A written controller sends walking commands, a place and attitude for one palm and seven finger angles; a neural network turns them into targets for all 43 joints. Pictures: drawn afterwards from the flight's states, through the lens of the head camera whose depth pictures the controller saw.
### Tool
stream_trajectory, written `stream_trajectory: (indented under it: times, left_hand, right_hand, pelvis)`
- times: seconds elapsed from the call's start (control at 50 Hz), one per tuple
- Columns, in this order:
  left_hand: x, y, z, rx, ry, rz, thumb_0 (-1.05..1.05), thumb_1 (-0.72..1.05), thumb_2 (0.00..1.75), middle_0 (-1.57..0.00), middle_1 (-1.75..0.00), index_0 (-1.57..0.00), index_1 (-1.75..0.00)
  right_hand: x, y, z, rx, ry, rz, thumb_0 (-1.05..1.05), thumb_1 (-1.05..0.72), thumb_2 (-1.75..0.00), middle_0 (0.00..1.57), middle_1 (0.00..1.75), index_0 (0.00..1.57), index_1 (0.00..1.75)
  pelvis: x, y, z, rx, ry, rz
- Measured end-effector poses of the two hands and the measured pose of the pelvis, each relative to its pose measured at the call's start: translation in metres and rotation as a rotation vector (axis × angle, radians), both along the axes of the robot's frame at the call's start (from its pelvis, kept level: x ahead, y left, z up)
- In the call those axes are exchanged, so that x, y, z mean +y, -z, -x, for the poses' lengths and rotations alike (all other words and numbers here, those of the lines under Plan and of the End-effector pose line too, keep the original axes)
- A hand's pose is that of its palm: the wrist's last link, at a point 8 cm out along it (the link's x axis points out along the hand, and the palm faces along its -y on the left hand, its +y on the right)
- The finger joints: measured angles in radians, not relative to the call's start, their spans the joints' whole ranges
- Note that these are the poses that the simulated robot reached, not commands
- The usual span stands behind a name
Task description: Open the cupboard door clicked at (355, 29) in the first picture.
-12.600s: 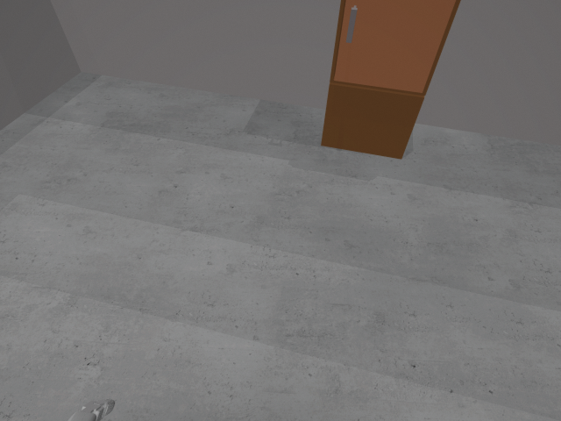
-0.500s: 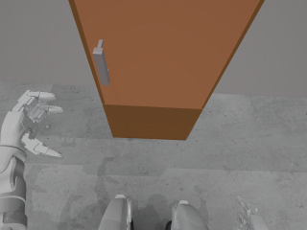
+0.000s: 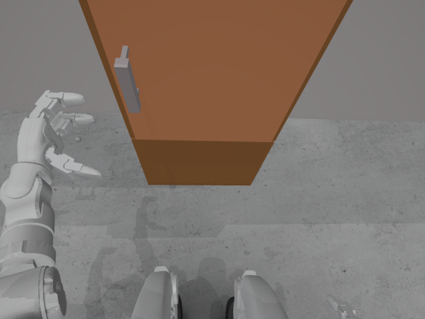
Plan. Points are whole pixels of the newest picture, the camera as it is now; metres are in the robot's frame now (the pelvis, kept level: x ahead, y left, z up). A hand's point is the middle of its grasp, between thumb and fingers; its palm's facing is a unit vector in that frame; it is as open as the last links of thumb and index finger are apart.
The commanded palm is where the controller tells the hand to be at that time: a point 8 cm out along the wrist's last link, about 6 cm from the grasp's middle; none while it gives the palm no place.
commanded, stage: move the hooked fingers beside the handle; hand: left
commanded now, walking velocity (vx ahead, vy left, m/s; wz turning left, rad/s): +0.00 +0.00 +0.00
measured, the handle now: (130, 80) +0.57 +0.17 +0.04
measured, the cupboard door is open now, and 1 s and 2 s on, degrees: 0 0 0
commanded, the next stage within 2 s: slide the fingers in behind the handle in 1.44 s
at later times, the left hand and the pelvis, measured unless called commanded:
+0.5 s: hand (95, 104) +0.50 +0.23 +0.04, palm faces +0.02 -1.00 -0.02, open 14.0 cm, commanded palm +0.49 +0.27 +0.04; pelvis +0.00 -0.01 -0.02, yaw -1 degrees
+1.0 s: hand (98, 94) +0.53 +0.23 +0.04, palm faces +0.03 -1.00 -0.02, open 14.0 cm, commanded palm +0.51 +0.26 +0.04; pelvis +0.00 +0.00 -0.02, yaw -2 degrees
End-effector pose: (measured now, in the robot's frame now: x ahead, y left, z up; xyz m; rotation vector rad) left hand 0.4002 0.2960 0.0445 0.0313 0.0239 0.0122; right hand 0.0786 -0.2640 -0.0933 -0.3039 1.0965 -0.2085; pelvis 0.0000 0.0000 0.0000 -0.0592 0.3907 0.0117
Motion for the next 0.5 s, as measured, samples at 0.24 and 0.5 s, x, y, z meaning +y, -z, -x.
stream_trajectory:
  times: [0.24,0.5]
  left_hand:
    - [-0.008,0.001,-0.037,-0.009,-0.003,0.001,-0.01,-0.50,0.30,-0.30,-1.20,-0.30,-1.20]
    - [-0.014,0.004,-0.080,0.001,-0.012,0.007,-0.01,-0.50,0.30,-0.30,-1.20,-0.30,-1.20]
  right_hand:
    - [-0.011,0.012,0.028,0.113,0.049,0.010,0.01,-0.90,-0.90,0.20,0.30,0.20,0.30]
    - [-0.018,0.018,0.057,0.209,0.089,0.030,0.01,-0.90,-0.90,0.20,0.30,0.20,0.30]
  pelvis:
    - [-0.006,0.009,0.002,0.031,0.007,0.001]
    - [-0.011,0.019,0.005,0.076,0.013,0.012]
